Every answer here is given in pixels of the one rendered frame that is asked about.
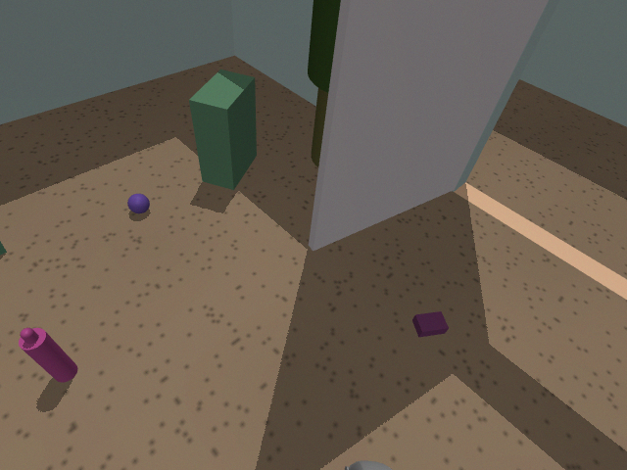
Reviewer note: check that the potted plant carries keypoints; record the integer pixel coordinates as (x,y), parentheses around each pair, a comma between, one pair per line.
(323,35)

